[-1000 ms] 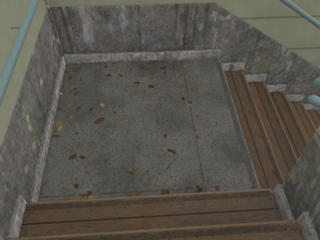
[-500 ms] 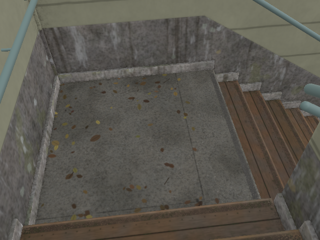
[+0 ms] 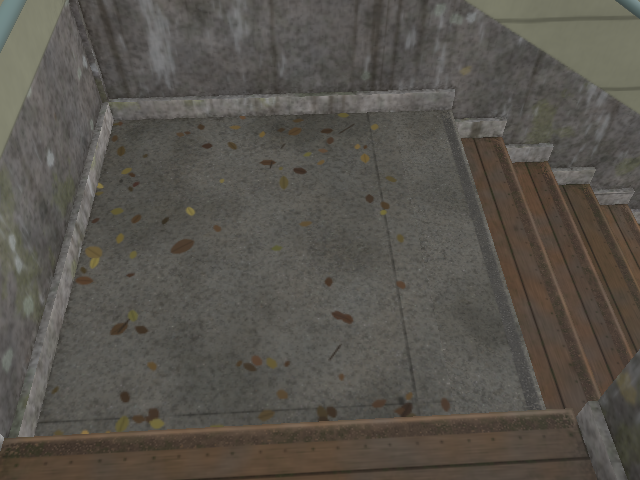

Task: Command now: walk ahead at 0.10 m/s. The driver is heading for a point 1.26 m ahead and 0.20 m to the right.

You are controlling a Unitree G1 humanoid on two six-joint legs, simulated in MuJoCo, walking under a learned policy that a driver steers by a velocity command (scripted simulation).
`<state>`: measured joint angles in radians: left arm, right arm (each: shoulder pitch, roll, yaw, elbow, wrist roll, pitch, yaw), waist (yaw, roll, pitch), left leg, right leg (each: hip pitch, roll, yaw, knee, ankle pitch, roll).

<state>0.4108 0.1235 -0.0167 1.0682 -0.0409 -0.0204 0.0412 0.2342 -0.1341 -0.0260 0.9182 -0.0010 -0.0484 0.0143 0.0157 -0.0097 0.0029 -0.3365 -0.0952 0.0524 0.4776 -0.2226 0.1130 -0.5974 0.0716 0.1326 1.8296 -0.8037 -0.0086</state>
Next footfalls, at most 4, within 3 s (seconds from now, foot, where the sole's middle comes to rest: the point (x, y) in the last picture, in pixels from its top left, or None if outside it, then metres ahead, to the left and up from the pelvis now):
0.24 right None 0.11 -0.20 -0.77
2.14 left None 0.37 -0.02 -0.94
2.66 right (437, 457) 0.67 -0.27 -1.12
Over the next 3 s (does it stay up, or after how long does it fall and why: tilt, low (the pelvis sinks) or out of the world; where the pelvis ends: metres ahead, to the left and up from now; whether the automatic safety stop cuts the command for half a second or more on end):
stays up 0.73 -0.19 -0.38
